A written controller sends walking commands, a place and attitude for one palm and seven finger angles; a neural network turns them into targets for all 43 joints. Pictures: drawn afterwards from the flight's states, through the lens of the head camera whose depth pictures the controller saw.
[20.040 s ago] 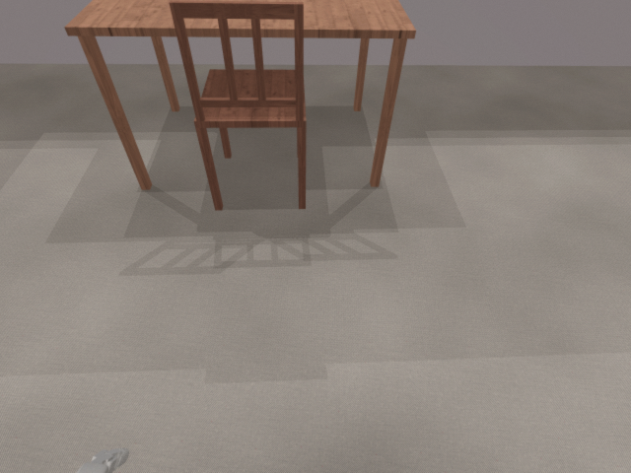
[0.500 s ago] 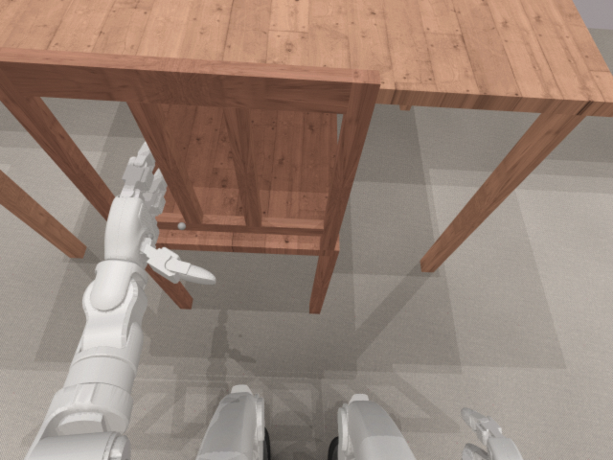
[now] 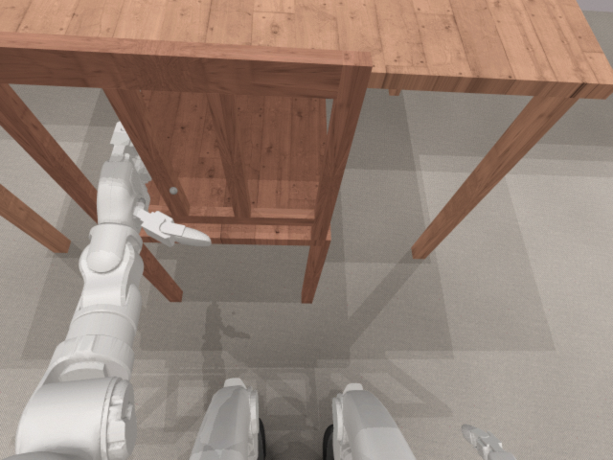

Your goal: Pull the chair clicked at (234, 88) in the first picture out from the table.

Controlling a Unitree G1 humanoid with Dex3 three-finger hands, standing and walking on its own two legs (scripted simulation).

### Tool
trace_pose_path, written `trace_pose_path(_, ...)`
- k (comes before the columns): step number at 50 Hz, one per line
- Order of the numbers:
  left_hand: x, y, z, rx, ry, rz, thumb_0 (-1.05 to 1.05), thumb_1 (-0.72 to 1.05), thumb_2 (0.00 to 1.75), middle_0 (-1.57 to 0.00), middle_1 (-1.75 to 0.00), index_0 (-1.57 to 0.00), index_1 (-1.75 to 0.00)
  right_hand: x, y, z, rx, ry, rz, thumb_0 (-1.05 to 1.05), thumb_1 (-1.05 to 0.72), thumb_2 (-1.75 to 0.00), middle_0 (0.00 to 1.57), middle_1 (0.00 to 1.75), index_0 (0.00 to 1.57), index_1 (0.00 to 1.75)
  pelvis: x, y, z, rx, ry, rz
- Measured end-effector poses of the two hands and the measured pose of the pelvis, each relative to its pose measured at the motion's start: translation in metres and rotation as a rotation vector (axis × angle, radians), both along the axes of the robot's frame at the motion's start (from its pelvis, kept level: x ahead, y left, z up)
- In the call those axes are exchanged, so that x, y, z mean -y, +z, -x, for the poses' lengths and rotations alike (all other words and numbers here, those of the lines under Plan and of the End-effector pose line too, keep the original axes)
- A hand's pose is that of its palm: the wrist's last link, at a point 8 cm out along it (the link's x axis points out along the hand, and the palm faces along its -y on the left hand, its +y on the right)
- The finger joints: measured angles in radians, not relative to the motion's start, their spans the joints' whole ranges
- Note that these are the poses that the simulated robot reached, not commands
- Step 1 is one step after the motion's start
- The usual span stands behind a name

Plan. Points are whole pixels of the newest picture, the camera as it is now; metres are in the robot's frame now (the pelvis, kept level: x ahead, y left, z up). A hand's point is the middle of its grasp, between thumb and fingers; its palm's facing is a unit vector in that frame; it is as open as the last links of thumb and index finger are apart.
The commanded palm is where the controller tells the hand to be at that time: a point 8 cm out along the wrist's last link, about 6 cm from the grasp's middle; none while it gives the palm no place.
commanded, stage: push the fingers through the gap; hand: left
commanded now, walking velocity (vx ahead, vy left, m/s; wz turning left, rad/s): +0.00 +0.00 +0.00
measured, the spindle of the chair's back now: (157, 161) +0.49 +0.19 +0.03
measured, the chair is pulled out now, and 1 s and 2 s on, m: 0.00 0.00 0.02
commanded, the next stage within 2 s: hook a spindle and tug to test in 0.44 s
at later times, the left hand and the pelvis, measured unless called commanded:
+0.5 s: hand (169, 185) +0.45 +0.17 +0.03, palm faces -0.03 -1.00 -0.03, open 17.0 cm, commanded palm +0.43 +0.21 +0.03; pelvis +0.00 +0.01 +0.00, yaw -1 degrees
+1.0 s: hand (170, 186) +0.45 +0.16 +0.03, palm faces +0.01 -1.00 -0.03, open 14.2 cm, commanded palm +0.43 +0.20 +0.03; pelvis +0.00 +0.01 +0.00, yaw +0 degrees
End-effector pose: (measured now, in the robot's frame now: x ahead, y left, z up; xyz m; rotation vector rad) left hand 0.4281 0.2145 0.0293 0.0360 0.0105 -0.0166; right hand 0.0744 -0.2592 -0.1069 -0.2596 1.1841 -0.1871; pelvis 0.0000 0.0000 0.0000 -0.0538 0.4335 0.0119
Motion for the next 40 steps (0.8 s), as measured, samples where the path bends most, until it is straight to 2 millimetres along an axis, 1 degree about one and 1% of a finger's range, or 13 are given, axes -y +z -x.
trace_pose_path(4, -0.001, 0.000, -0.010, 0.000, -0.003, 0.000, -0.02, -0.50, 0.30, -0.06, -0.08, -0.05, -0.08, 0.001, -0.001, 0.006, -0.018, -0.010, 0.005, 0.00, -0.91, -0.90, 0.20, 0.30, 0.20, 0.30, 0.000, -0.001, 0.000, -0.007, -0.002, 0.002)
trace_pose_path(7, -0.002, 0.000, -0.013, -0.002, -0.008, 0.002, -0.02, -0.50, 0.30, -0.06, -0.08, -0.05, -0.08, 0.001, 0.000, 0.011, -0.033, -0.022, 0.003, 0.00, -0.91, -0.90, 0.20, 0.30, 0.20, 0.30, -0.001, -0.001, -0.001, -0.012, -0.006, 0.003)
trace_pose_path(13, -0.002, -0.002, -0.009, -0.017, -0.014, 0.009, -0.02, -0.50, 0.30, -0.06, -0.08, -0.06, -0.08, -0.003, 0.003, 0.017, -0.056, -0.040, -0.009, 0.00, -0.91, -0.90, 0.20, 0.30, 0.20, 0.30, -0.004, 0.002, -0.004, -0.011, -0.012, 0.002)
trace_pose_path(17, -0.006, -0.005, -0.005, -0.025, -0.001, 0.010, -0.02, -0.50, 0.30, -0.06, -0.08, -0.06, -0.08, -0.005, 0.005, 0.016, -0.057, -0.037, -0.009, 0.00, -0.91, -0.90, 0.20, 0.30, 0.20, 0.30, -0.004, 0.004, -0.005, -0.009, -0.012, 0.002)
trace_pose_path(20, -0.007, -0.004, -0.004, -0.011, 0.002, 0.008, -0.02, -0.50, 0.30, -0.06, -0.08, -0.06, -0.08, -0.006, 0.005, 0.013, -0.053, -0.031, -0.006, 0.00, -0.91, -0.90, 0.20, 0.30, 0.20, 0.30, -0.005, 0.003, -0.005, -0.009, -0.008, 0.005)
trace_pose_path(25, -0.005, 0.002, -0.006, 0.015, -0.012, 0.007, -0.02, -0.50, 0.30, -0.06, -0.08, -0.06, -0.08, -0.007, 0.005, 0.007, -0.043, -0.023, -0.003, 0.00, -0.91, -0.90, 0.20, 0.30, 0.20, 0.30, -0.007, 0.003, -0.005, -0.007, -0.006, 0.008)
trace_pose_path(30, -0.002, -0.001, -0.007, -0.011, -0.021, 0.011, -0.02, -0.50, 0.30, -0.06, -0.09, -0.06, -0.09, -0.008, 0.005, 0.002, -0.028, -0.020, -0.007, 0.00, -0.91, -0.90, 0.20, 0.30, 0.20, 0.30, -0.008, 0.003, -0.004, -0.007, -0.004, 0.008)
trace_pose_path(35, 0.001, -0.003, -0.004, -0.010, -0.007, 0.019, -0.02, -0.50, 0.30, -0.09, -0.18, -0.09, -0.18, -0.010, 0.005, 0.000, -0.020, -0.018, -0.011, 0.00, -0.91, -0.90, 0.20, 0.30, 0.20, 0.30, -0.008, 0.003, -0.004, -0.005, -0.007, 0.006)
trace_pose_path(40, -0.001, -0.001, -0.003, 0.007, 0.005, 0.008, -0.02, -0.50, 0.30, -0.15, -0.38, -0.14, -0.37, -0.010, 0.003, 0.001, -0.024, -0.015, -0.013, 0.00, -0.91, -0.90, 0.20, 0.30, 0.20, 0.30, -0.007, 0.002, -0.003, -0.005, -0.007, 0.006)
